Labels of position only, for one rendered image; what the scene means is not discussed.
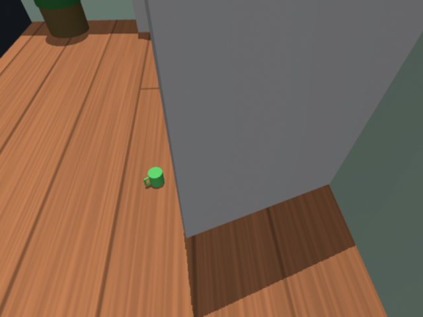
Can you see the mug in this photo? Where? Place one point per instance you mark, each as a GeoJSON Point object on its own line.
{"type": "Point", "coordinates": [155, 176]}

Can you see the potted plant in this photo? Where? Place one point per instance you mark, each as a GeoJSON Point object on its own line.
{"type": "Point", "coordinates": [64, 18]}

